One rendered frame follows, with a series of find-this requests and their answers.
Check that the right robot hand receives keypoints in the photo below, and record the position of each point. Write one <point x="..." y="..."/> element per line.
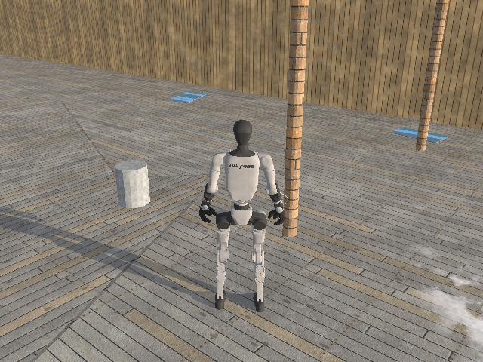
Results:
<point x="275" y="215"/>

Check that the humanoid robot torso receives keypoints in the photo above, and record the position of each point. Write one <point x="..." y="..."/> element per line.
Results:
<point x="241" y="184"/>

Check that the left robot forearm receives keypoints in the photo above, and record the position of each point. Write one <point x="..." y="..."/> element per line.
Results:
<point x="207" y="199"/>

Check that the left robot upper arm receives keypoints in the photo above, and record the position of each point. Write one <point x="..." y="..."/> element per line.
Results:
<point x="214" y="173"/>

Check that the right robot upper arm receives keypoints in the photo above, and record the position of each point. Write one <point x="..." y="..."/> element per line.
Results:
<point x="269" y="172"/>

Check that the robot left foot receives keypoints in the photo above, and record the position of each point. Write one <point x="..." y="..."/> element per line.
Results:
<point x="219" y="304"/>

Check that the left robot hand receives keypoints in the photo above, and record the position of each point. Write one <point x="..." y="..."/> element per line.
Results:
<point x="209" y="212"/>

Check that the right robot forearm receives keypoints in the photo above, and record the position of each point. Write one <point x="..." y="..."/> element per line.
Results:
<point x="276" y="200"/>

